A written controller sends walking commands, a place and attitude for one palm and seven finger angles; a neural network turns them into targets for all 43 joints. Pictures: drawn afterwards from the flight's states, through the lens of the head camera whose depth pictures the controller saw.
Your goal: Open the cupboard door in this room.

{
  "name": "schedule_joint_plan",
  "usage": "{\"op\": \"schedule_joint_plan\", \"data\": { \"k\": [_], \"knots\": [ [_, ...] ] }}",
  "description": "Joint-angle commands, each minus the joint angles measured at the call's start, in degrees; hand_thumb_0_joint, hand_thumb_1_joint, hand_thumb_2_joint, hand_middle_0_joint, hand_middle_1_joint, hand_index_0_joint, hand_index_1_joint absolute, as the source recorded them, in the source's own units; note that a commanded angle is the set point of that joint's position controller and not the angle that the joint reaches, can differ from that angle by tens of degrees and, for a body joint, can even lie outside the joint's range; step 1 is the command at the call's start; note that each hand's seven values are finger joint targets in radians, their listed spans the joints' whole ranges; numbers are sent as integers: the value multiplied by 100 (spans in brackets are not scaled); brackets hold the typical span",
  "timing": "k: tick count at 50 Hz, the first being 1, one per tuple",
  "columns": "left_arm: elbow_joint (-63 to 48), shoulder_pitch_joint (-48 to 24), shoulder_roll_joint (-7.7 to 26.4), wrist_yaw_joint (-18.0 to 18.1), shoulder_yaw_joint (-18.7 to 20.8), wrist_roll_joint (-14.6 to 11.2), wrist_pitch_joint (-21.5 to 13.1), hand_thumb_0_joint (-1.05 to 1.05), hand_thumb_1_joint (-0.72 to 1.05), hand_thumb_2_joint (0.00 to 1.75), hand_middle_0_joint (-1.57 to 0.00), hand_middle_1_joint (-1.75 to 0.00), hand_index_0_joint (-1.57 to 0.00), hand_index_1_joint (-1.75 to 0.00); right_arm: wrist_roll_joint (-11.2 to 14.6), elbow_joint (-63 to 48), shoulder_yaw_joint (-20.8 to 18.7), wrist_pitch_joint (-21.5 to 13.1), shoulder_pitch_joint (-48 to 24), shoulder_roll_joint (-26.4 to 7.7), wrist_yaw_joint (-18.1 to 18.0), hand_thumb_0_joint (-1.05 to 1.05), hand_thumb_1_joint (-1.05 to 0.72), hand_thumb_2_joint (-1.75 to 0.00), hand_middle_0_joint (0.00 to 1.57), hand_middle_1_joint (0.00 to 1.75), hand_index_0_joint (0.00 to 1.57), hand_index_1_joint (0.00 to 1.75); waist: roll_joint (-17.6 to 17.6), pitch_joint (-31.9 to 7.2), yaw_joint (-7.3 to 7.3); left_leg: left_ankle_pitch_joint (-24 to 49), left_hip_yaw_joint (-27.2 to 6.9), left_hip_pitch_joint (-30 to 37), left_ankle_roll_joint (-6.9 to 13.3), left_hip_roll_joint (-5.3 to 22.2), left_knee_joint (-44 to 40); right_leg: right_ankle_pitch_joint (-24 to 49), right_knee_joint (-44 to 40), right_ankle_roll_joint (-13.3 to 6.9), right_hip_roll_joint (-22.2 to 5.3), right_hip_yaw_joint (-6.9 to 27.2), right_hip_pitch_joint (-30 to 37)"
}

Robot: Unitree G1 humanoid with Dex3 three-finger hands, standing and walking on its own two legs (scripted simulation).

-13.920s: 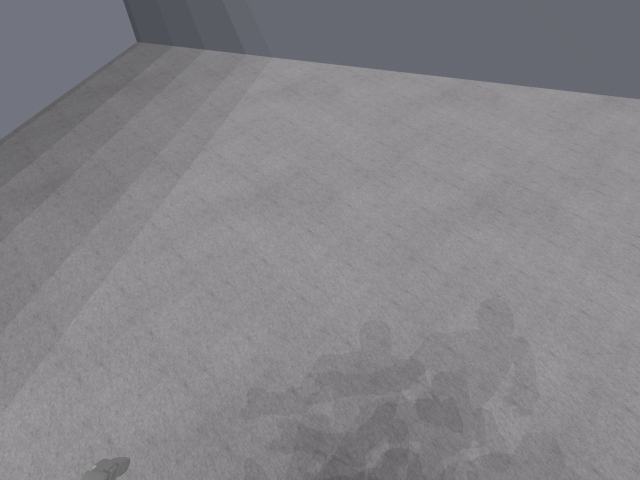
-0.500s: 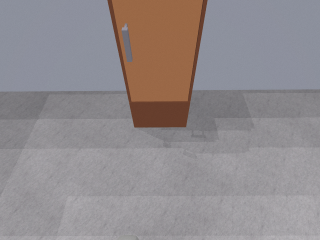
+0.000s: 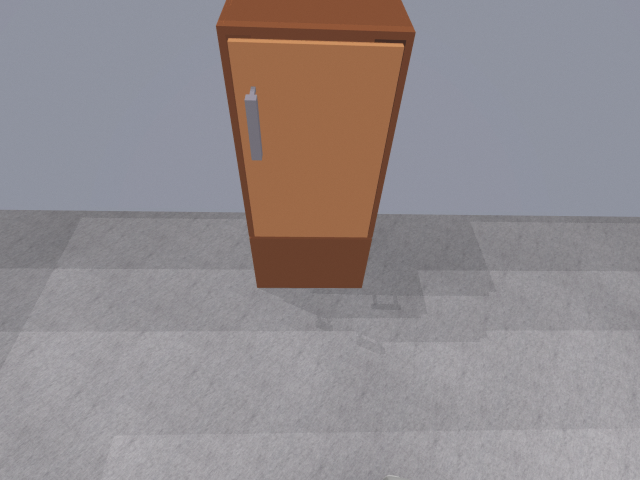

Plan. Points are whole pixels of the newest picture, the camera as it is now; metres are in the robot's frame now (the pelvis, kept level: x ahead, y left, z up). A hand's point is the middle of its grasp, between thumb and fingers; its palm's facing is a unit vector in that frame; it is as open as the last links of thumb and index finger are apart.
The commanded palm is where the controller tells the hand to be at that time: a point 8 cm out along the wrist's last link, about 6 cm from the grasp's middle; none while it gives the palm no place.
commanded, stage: take the last steps up to it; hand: left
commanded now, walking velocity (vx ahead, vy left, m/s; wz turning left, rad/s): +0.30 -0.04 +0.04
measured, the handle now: (255, 124) +0.83 +0.17 -0.03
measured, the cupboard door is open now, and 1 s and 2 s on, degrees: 0 0 0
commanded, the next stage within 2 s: come to a stop and stand still in 0.72 s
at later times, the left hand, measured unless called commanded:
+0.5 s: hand out of the picture +0.08 +0.14 -0.19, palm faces +0.16 -0.98 -0.15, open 7.3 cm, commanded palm none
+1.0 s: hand (232, 328) +0.40 +0.17 -0.18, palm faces +0.04 -0.97 -0.22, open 7.4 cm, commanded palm none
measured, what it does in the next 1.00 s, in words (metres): walks ahead: right foot, then left foot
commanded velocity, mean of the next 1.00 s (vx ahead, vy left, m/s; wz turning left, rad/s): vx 0.13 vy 0.00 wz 0.02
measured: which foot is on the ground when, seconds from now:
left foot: down 0.00-0.10, up 0.12-0.52, down 0.54-0.98, up 1.00-1.00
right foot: up 0.00-0.06, down 0.08-0.54, up 0.56-0.94, down 0.96-1.00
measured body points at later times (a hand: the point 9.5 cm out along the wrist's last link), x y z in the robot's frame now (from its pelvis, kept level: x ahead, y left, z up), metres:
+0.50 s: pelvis +0.15 -0.02 -0.01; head +0.16 +0.00 +0.44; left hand +0.07 +0.20 -0.17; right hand +0.25 -0.25 -0.15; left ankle +0.23 +0.10 -0.73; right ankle +0.08 -0.14 -0.74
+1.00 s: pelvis +0.32 -0.01 -0.01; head +0.35 -0.02 +0.44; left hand +0.39 +0.22 -0.16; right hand +0.28 -0.23 -0.18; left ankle +0.24 +0.10 -0.74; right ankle +0.38 -0.13 -0.74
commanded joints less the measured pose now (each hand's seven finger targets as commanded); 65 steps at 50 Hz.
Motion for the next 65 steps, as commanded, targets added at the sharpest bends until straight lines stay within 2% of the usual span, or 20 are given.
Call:
{"op": "schedule_joint_plan", "data": {
  "k": [1,3,5,6,9,12,22,25,26,27,29,34,45,48,50,52,57,62,63,65],
  "knots": [
    [-453,-240,257,-38,64,12,-231,0,90,90,-20,-30,-20,-30,9,-189,-202,-76,88,-952,-51,0,-90,-90,20,30,20,30,847,325,82,1393,-969,-783,671,1484,-218,268,-1127,-109,155,-219,665],
    [-57,834,540,8,148,30,-340,0,90,90,-20,-30,-20,-30,60,-111,-180,-88,133,-808,-27,0,-90,-90,20,30,20,30,226,-189,547,1359,-534,-1350,336,981,1133,682,-1934,-258,146,-128,2377],
    [261,2111,1455,139,319,-1,-415,0,90,90,-20,-30,-20,-30,136,-447,-78,-118,-21,-423,37,0,-90,-90,20,30,20,30,-1597,-856,957,-1754,87,-3408,-16,63,3991,814,-2818,-1176,-2073,2741,3894],
    [244,1890,1370,163,308,-52,-427,0,90,90,-20,-30,-20,-30,138,-468,-130,-62,-341,-561,51,0,-90,-90,20,30,20,30,-1493,-623,965,-1564,-379,-3473,48,333,4689,56,-3131,-1293,-2065,2890,3079],
    [-84,676,591,212,127,-33,-402,0,90,90,-20,-30,-20,-30,64,-326,-197,63,-307,-358,142,0,-90,-90,20,30,20,30,-343,298,313,-214,-344,-3335,-33,758,4902,-909,-3512,-1016,-1480,1527,1499],
    [-54,765,277,230,53,13,-507,0,90,90,-20,-30,-20,-30,23,-245,-178,160,-41,-146,174,0,-90,-90,20,30,20,30,-500,334,95,174,-101,-2988,-207,794,4313,157,-3566,-940,-1135,679,1081],
    [221,1127,647,203,137,53,-565,0,90,90,-20,-30,-20,-30,85,-764,-159,5,-1193,-190,319,0,-90,-90,20,30,20,30,-565,514,226,326,255,-2497,-137,662,2099,558,-3326,-1135,-1181,421,1380],
    [250,1103,593,194,139,22,-483,0,90,90,-20,-30,-20,-30,58,-578,-180,-86,-567,-351,261,0,-90,-90,20,30,20,30,-44,252,-114,615,506,-904,-96,363,1221,635,-2378,-876,-853,73,863],
    [241,1214,418,173,93,5,-467,0,90,90,-20,-30,-20,-30,26,-384,-233,-140,62,-650,203,0,-90,-90,20,30,20,30,587,-116,-340,511,87,96,32,626,794,894,-1126,-690,-476,-176,480],
    [124,1369,77,129,42,-46,-457,0,90,90,-20,-30,-20,-30,-46,-231,-369,-187,767,-1271,126,0,-90,-90,20,30,20,30,1937,-605,-506,652,-1797,922,537,1993,190,-487,619,-381,234,-656,-493],
    [-70,903,185,148,20,-14,-407,0,90,90,-20,-30,-20,-30,45,-251,-369,-96,608,-1361,18,0,-90,-90,20,30,20,30,1482,-520,-428,180,-2601,324,970,2618,-586,-1420,2457,-429,128,135,-1164],
    [133,1045,-24,70,57,45,-288,0,90,90,-20,-30,-20,-30,89,-412,-117,-266,-322,-543,-20,0,-90,-90,20,30,20,30,623,-138,148,1725,-679,-807,686,1735,-728,1,2020,-228,-199,239,-546],
    [-144,385,-88,193,-27,2,-150,0,90,90,-20,-30,-20,-30,49,-176,-114,-92,-207,-574,-97,0,-90,-90,20,30,20,30,770,85,190,4051,44,-723,546,1502,193,597,-868,-153,107,-73,579],
    [4,1023,635,304,71,42,-244,0,90,90,-20,-30,-20,-30,154,-111,-150,6,-52,-389,-69,0,-90,-90,20,30,20,30,-157,-493,382,1890,264,-1317,-58,814,1290,4297,-1707,-337,-564,592,2164],
    [-35,1100,1095,346,175,3,-263,0,90,90,-20,-30,-20,-30,217,-134,-186,214,135,-210,-72,0,-90,-90,20,30,20,30,-1096,-834,391,-1688,369,-1933,-333,153,2752,7282,-1617,-1402,-1917,1382,2606],
    [-112,924,1076,406,227,5,-205,0,90,90,-20,-30,-20,-30,212,-290,-216,305,-317,-369,-97,0,-90,-90,20,30,20,30,-1145,-857,534,-2057,-264,-2342,-293,96,4213,7014,-1753,-1739,-2029,1607,2440],
    [-548,92,919,448,257,48,-69,0,90,90,-20,-30,-20,-30,136,-475,-260,533,-547,-375,5,0,-90,-90,20,30,20,30,-857,-732,292,-1123,-469,-2373,-408,79,4778,4601,-2067,-1325,-1527,892,1437],
    [-754,-155,1016,389,321,138,-29,0,90,90,-20,-30,-20,-30,135,-672,-205,458,-541,-344,74,0,-90,-90,20,30,20,30,-1253,-696,221,-980,-195,-1912,-381,128,3361,2509,-2331,-1217,-1284,832,1077],
    [-941,39,1206,614,266,129,-107,0,90,90,-20,-30,-20,-30,222,-1137,-267,216,-206,-684,56,0,-90,-90,20,30,20,30,-760,-2141,-118,-1537,259,-2080,-503,-113,2457,5695,-1412,-1205,-1371,1455,3035],
    [-1067,195,999,584,196,20,-11,0,90,90,-20,-30,-20,-30,167,-1414,-130,126,-220,-495,48,0,-90,-90,20,30,20,30,-3,-1687,-77,438,111,-1192,-285,-30,419,2965,-633,-794,-837,541,1963]
  ]
}}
